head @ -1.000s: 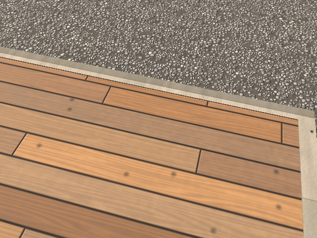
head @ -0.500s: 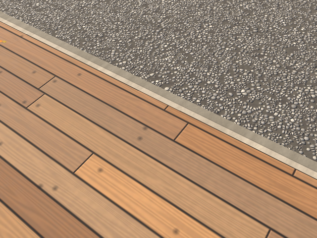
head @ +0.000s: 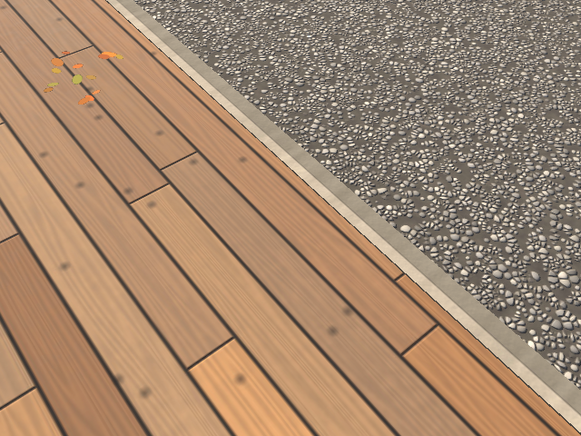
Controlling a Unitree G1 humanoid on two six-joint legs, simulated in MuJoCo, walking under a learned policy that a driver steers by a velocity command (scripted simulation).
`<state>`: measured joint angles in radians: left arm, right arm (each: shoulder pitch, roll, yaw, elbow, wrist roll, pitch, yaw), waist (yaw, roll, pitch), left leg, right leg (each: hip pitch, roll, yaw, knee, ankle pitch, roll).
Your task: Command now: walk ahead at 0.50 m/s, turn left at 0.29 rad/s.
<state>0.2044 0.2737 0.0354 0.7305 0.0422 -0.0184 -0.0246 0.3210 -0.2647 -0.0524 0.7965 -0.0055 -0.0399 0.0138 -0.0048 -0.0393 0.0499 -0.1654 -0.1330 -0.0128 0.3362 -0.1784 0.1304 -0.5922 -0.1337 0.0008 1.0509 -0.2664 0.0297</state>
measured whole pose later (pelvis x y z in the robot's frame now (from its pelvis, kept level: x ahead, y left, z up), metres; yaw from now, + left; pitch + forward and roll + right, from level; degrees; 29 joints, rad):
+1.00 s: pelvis +0.55 +0.04 -0.01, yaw +21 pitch +0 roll +0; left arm 0.27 0.25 0.03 0.84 0.02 -0.06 0.00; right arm 0.20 -0.28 -0.07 0.83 -0.01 -0.02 0.01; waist 0.02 -0.01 0.07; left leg -0.32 -0.12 0.05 0.50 -0.18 0.13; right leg -0.37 -0.07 -0.04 1.21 -0.38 0.00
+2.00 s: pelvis +0.99 +0.33 -0.03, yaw +56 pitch +1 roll -1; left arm 0.38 0.27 0.04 0.85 0.02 -0.03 0.00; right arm 0.05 -0.27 -0.04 0.69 -0.04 -0.02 0.05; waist 0.05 -0.01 0.07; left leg -0.47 -0.06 0.07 0.63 -0.17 0.13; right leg -0.16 -0.11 -0.17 0.99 -0.47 0.04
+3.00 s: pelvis +1.09 +0.45 -0.01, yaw +51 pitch +0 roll +1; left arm 0.18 0.28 0.06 0.81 0.01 0.07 -0.01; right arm 0.23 -0.27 -0.05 0.91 -0.03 0.02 -0.05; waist -0.01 -0.01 0.07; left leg -0.13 0.01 0.13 0.47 -0.34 0.03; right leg -0.41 0.01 -0.05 0.84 -0.45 -0.03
